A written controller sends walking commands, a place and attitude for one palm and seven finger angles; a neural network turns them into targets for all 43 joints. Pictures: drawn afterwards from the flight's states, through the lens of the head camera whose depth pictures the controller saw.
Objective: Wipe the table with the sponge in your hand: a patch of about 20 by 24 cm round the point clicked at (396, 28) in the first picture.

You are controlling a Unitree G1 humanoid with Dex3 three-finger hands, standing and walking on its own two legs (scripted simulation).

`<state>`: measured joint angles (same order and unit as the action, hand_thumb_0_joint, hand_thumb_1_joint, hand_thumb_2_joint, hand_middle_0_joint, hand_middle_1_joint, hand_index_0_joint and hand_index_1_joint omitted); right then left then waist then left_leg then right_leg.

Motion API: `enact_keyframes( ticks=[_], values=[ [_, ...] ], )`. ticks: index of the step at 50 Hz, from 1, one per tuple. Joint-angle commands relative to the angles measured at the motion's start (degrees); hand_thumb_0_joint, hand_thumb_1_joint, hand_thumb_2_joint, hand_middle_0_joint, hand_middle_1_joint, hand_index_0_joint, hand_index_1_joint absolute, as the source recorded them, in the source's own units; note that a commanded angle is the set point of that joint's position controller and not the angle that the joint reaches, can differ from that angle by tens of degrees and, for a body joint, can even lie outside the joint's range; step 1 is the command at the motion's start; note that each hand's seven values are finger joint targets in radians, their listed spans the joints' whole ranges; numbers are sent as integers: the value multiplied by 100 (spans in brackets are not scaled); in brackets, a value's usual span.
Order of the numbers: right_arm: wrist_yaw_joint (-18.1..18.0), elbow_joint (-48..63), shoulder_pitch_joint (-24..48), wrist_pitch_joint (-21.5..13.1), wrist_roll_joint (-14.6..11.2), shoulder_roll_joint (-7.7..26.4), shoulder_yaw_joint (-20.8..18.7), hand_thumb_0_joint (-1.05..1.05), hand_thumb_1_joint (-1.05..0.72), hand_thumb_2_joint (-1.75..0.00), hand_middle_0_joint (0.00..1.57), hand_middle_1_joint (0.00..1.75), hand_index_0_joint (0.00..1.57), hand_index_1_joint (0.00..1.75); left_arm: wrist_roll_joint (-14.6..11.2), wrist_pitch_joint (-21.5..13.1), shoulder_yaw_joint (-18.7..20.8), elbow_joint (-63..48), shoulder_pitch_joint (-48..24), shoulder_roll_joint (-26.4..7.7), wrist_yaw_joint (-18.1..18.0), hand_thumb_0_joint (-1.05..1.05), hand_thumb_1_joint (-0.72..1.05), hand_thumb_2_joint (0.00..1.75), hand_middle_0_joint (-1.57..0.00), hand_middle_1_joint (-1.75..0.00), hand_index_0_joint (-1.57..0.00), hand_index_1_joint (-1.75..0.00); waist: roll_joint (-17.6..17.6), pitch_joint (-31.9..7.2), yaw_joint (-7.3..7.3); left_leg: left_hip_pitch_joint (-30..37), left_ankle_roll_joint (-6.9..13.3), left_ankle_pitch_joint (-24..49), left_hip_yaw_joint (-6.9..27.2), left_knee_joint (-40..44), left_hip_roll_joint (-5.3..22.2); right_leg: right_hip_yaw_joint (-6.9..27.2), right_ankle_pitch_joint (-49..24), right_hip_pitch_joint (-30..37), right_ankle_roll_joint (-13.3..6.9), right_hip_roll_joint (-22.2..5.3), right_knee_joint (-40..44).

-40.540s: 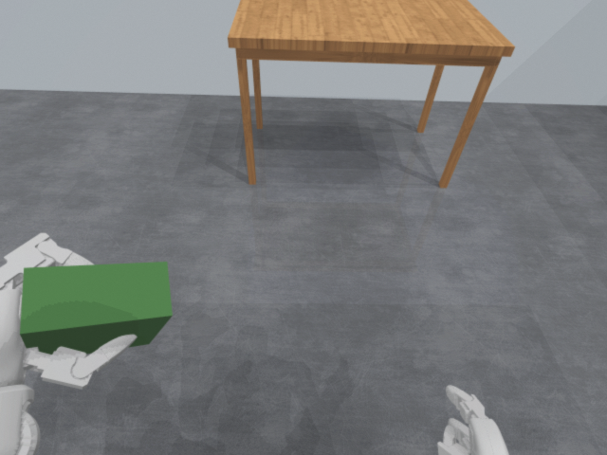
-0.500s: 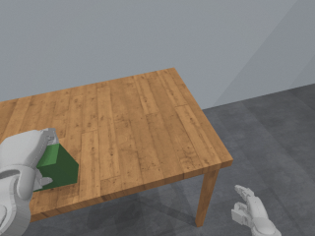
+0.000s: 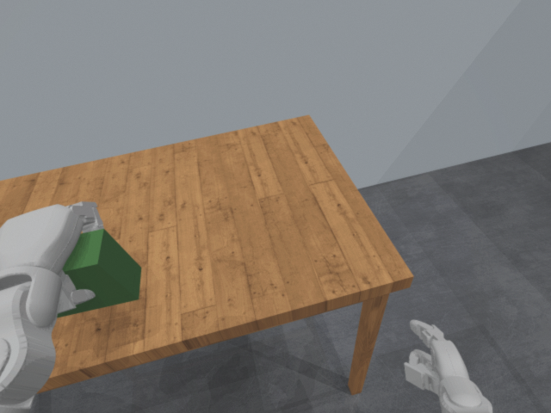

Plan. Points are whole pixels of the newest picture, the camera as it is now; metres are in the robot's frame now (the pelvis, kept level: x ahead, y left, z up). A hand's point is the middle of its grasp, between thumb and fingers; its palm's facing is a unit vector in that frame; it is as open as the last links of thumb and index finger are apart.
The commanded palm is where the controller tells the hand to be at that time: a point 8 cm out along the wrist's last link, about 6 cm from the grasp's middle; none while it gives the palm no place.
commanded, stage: lift the sponge slowly off the table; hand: left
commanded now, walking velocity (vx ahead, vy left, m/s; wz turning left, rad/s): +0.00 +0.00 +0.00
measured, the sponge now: (83, 281) +0.23 +0.32 +0.10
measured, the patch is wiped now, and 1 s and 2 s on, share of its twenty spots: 1.00 1.00 1.00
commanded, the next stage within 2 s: bring the sponge back beside the body in 0.06 s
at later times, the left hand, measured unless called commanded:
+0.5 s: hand (74, 285) +0.21 +0.30 +0.13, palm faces +0.02 -0.10 -0.99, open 9.2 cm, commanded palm +0.18 +0.30 +0.20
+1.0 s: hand (88, 302) +0.20 +0.28 +0.12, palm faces +0.04 -0.11 -0.99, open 9.2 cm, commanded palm +0.17 +0.29 +0.19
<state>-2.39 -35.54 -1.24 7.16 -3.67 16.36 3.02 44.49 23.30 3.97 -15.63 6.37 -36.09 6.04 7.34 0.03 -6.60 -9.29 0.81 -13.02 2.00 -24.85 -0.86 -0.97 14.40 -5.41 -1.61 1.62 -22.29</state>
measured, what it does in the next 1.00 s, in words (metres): stands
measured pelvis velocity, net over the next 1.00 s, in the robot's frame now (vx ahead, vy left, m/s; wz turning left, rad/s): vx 0.00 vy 0.00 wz -0.01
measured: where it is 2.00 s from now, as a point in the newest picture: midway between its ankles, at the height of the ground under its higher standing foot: outside the picture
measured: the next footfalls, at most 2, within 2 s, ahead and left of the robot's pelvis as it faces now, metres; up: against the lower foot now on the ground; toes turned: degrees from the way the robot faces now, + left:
none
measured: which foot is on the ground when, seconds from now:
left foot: down 0.00-1.00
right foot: down 0.00-1.00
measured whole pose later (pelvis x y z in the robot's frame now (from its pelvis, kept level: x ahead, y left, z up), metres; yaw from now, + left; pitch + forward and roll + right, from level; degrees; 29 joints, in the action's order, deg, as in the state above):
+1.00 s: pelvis +0.00 +0.00 +0.00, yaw +0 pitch -4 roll -1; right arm -2.5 -34.6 -2.1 6.6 -2.9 15.7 2.8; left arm 46.0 20.0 1.2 -22.1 17.2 -33.3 3.5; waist 6.7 0.1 -7.0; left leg -9.2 0.5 -13.7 1.9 -26.4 -0.3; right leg -0.8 14.8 -5.3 -2.0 2.2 -23.6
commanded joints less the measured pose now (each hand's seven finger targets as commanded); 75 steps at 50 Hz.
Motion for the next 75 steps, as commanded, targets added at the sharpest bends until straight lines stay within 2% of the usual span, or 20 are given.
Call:
enact_keyframes(
  ticks=[1,3,6,8,9,14,18,21,23,27,28,29,33,34,42,53,59,67,68,75],
  values=[
    [-61,1065,1183,-308,-10,582,-200,0,-90,-90,20,30,20,30,229,-57,659,-1053,-1061,-1306,-88,0,10,130,-120,-160,-120,-160,-548,-1017,34,271,221,1467,219,195,-69,208,-1540,206,-169,-22,189],
    [-91,1076,1397,-342,-21,590,-166,0,-90,-90,20,30,20,30,338,-112,906,-1179,-1438,-1620,-115,0,10,130,-120,-160,-120,-160,-459,-977,1,306,223,1338,264,221,-78,423,-1320,129,-248,50,237],
    [-120,1028,1121,-323,19,561,-177,0,-90,-90,20,30,20,30,442,-265,985,-1055,-1587,-1732,-229,0,10,130,-120,-160,-120,-160,-259,-1110,-23,348,208,1397,255,230,-96,266,-1261,244,-245,6,241],
    [-104,1082,1344,-376,10,533,-173,0,-90,-90,20,30,20,30,439,-355,1115,-1439,-1657,-1818,-319,0,10,130,-120,-160,-120,-160,25,-1233,-86,476,210,1478,295,213,-112,478,-1322,293,-330,75,237],
    [-97,1079,1200,-386,37,487,-176,0,-90,-90,20,30,20,30,421,-374,1010,-1404,-1472,-1651,-358,0,10,130,-120,-160,-120,-160,106,-1313,-117,485,208,1595,253,179,-113,319,-1400,371,-311,18,188],
    [1,1065,1207,-317,22,532,-196,0,-90,-90,20,30,20,30,213,-136,845,-1157,-724,-1277,-340,0,10,130,-120,-160,-120,-160,-152,-989,-76,252,164,1560,220,168,-74,339,-1567,271,-270,1,174],
    [2,1122,1473,-273,-14,590,-180,0,-90,-90,20,30,20,30,179,70,962,-1175,-597,-1420,-250,0,10,130,-120,-160,-120,-160,-402,-869,-100,149,181,1367,250,171,-81,505,-1425,135,-270,31,180],
    [-43,1126,1253,-236,0,589,-184,0,-90,-90,20,30,20,30,239,-14,835,-1255,-732,-1427,-175,0,10,130,-120,-160,-120,-160,-459,-1007,-6,205,217,1358,206,108,-88,346,-1443,167,-191,-38,154],
    [-69,1209,1428,-338,9,545,-172,0,-90,-90,20,30,20,30,225,-195,972,-1731,-663,-1520,-217,0,10,130,-120,-160,-120,-160,-216,-1143,-60,371,241,1391,250,64,-102,498,-1434,180,-253,26,147],
    [-114,1129,1049,-346,54,515,-229,0,-90,-90,20,30,20,30,278,-522,1052,-1693,-428,-1518,-362,0,10,130,-120,-160,-120,-160,-144,-1052,-43,440,233,1416,231,43,-91,296,-1309,124,-211,-10,209],
    [-113,1153,1250,-412,40,504,-197,0,-90,-90,20,30,20,30,296,-548,1115,-1861,-570,-1556,-420,0,10,130,-120,-160,-120,-160,83,-974,-72,461,219,1326,277,93,-82,480,-1155,63,-291,74,245],
    [-124,1128,1031,-412,64,470,-220,0,-90,-90,20,30,20,30,288,-558,977,-1679,-468,-1375,-473,0,10,130,-120,-160,-120,-160,-39,-907,-32,385,217,1298,232,72,-74,301,-1109,81,-251,29,229],
    [-93,1075,1281,-397,19,507,-223,0,-90,-90,20,30,20,30,315,-423,1017,-1408,-582,-1337,-611,0,10,130,-120,-160,-120,-160,-14,-596,-79,292,163,1115,287,208,-63,508,-810,-86,-319,96,342],
    [-91,1068,1138,-380,37,524,-222,0,-90,-90,20,30,20,30,316,-371,892,-1281,-560,-1254,-607,0,10,130,-120,-160,-120,-160,-85,-663,-68,228,166,1119,255,208,-61,325,-823,-18,-281,48,297],
    [-51,1127,1216,-349,44,540,-244,0,-90,-90,20,30,20,30,236,-232,746,-1508,16,-1130,-438,0,10,130,-120,-160,-120,-160,-356,-954,-65,254,212,1210,234,128,-80,371,-1198,151,-198,-29,193],
    [-48,1137,1321,-393,33,490,-246,0,-90,-90,20,30,20,30,435,-344,892,-1735,-66,-1142,-783,0,10,130,-120,-160,-120,-160,-53,-680,-117,307,175,1087,263,168,-69,600,-772,-48,-315,104,294],
    [-35,1151,1230,-405,35,495,-273,0,-90,-90,20,30,20,30,306,-195,475,-1673,320,-695,-696,0,10,130,-120,-160,-120,-160,-272,-787,-26,276,206,1175,188,102,-55,418,-1048,26,-232,31,210],
    [-31,1157,1108,-337,91,485,-280,0,-90,-90,20,30,20,30,517,-269,662,-1916,577,-942,-755,0,10,130,-120,-160,-120,-160,-338,-774,-78,314,218,1247,189,66,-49,448,-1089,25,-224,28,206],
    [-30,1203,1322,-379,74,473,-253,0,-90,-90,20,30,20,30,530,-282,767,-2060,516,-1027,-799,0,10,130,-120,-160,-120,-160,-252,-736,-125,361,216,1207,228,68,-59,626,-1006,-18,-285,94,235],
    [-27,1131,1128,-368,48,473,-297,0,-90,-90,20,30,20,30,467,-193,645,-1754,414,-827,-944,0,10,130,-120,-160,-120,-160,-222,-724,-66,365,193,1318,166,38,-44,486,-1148,-55,-249,45,222]
  ],
)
